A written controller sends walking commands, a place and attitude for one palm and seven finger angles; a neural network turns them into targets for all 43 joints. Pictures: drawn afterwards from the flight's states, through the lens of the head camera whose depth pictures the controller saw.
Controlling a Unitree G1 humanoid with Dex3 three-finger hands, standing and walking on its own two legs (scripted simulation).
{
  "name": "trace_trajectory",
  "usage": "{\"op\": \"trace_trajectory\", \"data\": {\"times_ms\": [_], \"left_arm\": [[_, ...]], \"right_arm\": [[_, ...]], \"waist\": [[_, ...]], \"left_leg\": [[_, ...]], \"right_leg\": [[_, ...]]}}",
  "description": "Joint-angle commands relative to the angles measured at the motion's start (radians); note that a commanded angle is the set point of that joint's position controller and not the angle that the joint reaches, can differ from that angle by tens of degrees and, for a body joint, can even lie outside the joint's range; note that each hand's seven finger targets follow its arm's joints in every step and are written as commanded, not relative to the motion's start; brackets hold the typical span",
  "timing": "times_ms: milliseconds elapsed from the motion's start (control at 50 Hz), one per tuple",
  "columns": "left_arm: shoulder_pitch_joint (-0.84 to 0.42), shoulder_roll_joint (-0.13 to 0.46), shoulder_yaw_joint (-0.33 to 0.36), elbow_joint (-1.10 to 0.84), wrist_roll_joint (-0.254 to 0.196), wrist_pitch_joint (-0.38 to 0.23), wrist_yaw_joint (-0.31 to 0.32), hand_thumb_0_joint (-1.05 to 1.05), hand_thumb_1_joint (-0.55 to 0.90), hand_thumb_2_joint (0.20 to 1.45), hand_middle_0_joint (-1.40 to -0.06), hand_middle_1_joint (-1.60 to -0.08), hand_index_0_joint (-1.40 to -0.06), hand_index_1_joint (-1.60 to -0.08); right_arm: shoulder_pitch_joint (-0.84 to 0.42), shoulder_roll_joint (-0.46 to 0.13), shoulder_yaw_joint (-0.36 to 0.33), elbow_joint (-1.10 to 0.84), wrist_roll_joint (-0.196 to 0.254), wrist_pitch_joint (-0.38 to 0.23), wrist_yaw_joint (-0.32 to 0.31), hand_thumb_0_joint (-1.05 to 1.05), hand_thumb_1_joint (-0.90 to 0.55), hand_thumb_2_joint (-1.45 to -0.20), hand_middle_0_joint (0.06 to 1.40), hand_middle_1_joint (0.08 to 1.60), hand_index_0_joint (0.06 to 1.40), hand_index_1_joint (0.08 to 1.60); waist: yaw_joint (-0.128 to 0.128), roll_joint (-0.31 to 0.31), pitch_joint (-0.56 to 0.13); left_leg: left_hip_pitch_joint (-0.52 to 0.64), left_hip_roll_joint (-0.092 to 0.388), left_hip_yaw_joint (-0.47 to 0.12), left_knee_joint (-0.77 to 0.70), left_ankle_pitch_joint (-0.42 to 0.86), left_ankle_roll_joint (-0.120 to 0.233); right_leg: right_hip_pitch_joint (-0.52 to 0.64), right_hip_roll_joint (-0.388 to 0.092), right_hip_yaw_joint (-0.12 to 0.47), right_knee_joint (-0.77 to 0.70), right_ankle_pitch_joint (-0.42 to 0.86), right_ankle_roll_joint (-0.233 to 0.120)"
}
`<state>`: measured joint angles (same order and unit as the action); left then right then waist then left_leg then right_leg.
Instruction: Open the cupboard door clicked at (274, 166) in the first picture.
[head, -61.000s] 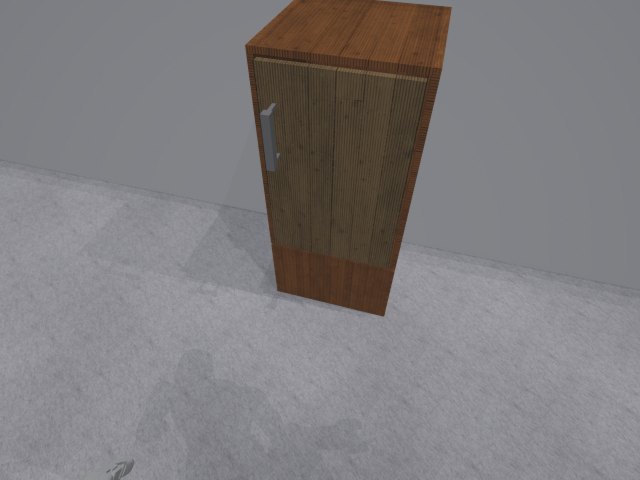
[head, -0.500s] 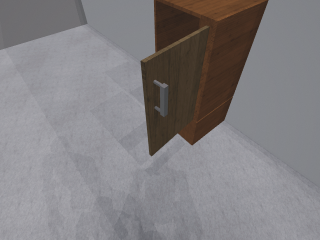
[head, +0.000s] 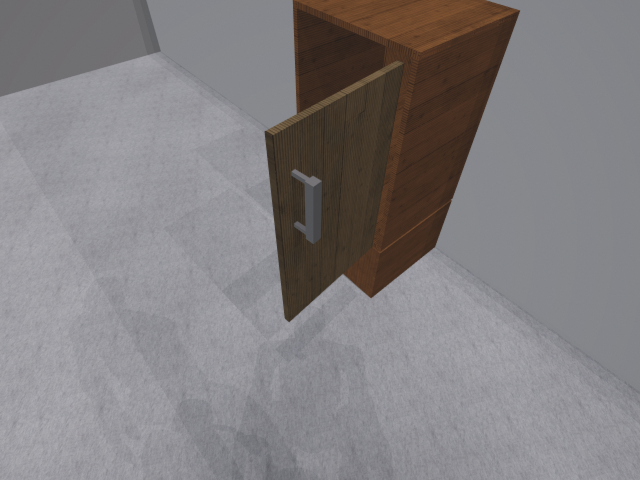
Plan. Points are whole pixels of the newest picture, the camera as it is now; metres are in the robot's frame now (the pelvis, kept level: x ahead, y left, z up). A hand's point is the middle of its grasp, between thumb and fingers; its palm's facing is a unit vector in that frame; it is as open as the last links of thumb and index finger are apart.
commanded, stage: look to check the result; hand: left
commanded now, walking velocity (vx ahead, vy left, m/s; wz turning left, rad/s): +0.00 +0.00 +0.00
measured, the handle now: (305, 207) +0.60 +0.06 -0.05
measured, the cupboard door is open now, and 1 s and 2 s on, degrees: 96 96 96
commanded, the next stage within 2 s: stand and wait in 0.52 s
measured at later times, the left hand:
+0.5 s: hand out of the picture +0.00 +0.15 -0.18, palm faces +0.04 -0.99 -0.16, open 7.4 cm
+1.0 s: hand out of the picture +0.01 +0.15 -0.17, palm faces +0.03 -0.98 -0.17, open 7.4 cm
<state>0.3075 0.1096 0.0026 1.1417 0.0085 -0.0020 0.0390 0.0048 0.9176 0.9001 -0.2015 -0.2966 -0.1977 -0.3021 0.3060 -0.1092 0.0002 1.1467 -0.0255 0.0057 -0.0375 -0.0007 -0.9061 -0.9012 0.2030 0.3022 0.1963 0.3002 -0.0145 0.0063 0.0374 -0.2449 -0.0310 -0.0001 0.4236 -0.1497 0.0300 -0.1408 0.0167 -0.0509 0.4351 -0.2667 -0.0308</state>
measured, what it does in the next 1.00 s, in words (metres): stands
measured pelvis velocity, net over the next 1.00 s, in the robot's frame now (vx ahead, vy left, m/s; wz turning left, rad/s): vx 0.03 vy -0.01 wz -0.01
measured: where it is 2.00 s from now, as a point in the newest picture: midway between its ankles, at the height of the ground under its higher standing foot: outside the picture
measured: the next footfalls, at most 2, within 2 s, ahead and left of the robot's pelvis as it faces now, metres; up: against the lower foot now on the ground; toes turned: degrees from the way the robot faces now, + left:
none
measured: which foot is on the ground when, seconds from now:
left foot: down 0.00-1.00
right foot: down 0.00-1.00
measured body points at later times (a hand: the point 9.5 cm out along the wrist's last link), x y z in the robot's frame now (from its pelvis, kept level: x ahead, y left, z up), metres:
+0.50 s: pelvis +0.02 +0.00 +0.00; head +0.03 +0.00 +0.45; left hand +0.00 +0.20 -0.16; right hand +0.01 -0.22 -0.16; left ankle +0.05 +0.10 -0.74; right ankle -0.02 -0.10 -0.74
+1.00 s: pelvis +0.03 -0.01 +0.00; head +0.05 -0.01 +0.45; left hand +0.01 +0.21 -0.16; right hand +0.02 -0.22 -0.16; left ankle +0.05 +0.10 -0.74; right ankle -0.02 -0.10 -0.74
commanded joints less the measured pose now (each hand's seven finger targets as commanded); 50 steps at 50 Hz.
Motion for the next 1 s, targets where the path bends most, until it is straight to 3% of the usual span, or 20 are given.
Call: {"op": "trace_trajectory", "data": {"times_ms": [0, 220, 620, 780, 980], "left_arm": [[0.099, 0.091, 0.017, -0.006, -0.003, -0.012, 0.004, 0.0, 0.9, 0.9, -0.2, -0.3, -0.2, -0.3], [0.105, 0.093, 0.014, -0.001, -0.005, -0.015, 0.006, 0.0, 0.9, 0.9, -0.2, -0.3, -0.2, -0.3], [0.104, 0.095, 0.012, 0.0, -0.006, -0.014, 0.005, 0.0, 0.9, 0.9, -0.2, -0.3, -0.2, -0.3], [0.103, 0.102, 0.014, -0.002, -0.005, -0.017, 0.006, 0.0, 0.9, 0.9, -0.2, -0.3, -0.2, -0.3], [0.107, 0.103, 0.013, -0.003, -0.005, -0.017, 0.006, 0.0, 0.9, 0.9, -0.2, -0.3, -0.2, -0.3]], "right_arm": [[0.061, -0.081, -0.009, -0.016, 0.006, -0.004, -0.007, 0.0, -0.9, -0.9, 0.2, 0.3, 0.2, 0.3], [0.044, -0.089, -0.005, -0.006, 0.008, -0.009, -0.01, 0.0, -0.9, -0.9, 0.2, 0.3, 0.2, 0.3], [0.025, -0.103, -0.001, 0.001, 0.008, -0.014, -0.013, 0.0, -0.9, -0.9, 0.2, 0.3, 0.2, 0.3], [0.03, -0.11, -0.003, -0.001, 0.01, -0.014, -0.013, 0.0, -0.9, -0.9, 0.2, 0.3, 0.2, 0.3], [0.029, -0.111, -0.002, 0.003, 0.01, -0.014, -0.014, 0.0, -0.9, -0.9, 0.2, 0.3, 0.2, 0.3]], "waist": [[0.008, -0.011, 0.07], [0.011, -0.023, 0.05], [0.014, 0.004, 0.057], [0.015, -0.033, 0.052], [0.016, -0.018, 0.06]], "left_leg": [[0.023, 0.101, -0.102, -0.073, 0.005, 0.013], [0.056, 0.109, -0.099, -0.063, 0.099, 0.015], [0.076, 0.112, -0.1, -0.071, 0.123, 0.016], [0.085, 0.113, -0.097, -0.068, 0.14, 0.017], [0.087, 0.112, -0.096, -0.072, 0.132, 0.016]], "right_leg": [[-0.092, -0.115, 0.112, -0.134, -0.007, -0.025], [-0.053, -0.115, 0.104, -0.127, 0.085, -0.018], [-0.034, -0.116, 0.104, -0.135, 0.108, -0.016], [-0.02, -0.114, 0.098, -0.139, 0.13, -0.013], [-0.02, -0.113, 0.101, -0.142, 0.121, -0.014]]}}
